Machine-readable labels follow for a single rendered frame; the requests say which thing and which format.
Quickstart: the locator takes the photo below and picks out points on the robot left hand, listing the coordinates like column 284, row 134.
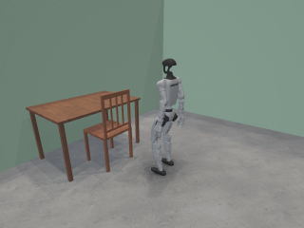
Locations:
column 158, row 128

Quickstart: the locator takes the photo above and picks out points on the left robot forearm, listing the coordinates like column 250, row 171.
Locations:
column 161, row 112

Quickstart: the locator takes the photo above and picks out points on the chair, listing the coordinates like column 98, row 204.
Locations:
column 107, row 130

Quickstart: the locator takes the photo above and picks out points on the left robot thigh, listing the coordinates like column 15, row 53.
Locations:
column 153, row 138

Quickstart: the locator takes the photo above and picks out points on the right robot upper arm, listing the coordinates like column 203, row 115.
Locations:
column 180, row 89

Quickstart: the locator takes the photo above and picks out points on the robot head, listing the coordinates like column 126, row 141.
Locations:
column 169, row 63

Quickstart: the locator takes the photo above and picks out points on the table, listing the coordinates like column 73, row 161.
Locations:
column 75, row 108

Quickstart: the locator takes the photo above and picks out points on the right robot forearm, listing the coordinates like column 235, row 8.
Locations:
column 181, row 106

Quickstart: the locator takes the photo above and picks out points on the robot right hand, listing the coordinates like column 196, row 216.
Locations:
column 180, row 120

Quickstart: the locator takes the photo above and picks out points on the left robot upper arm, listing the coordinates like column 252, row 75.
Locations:
column 161, row 87

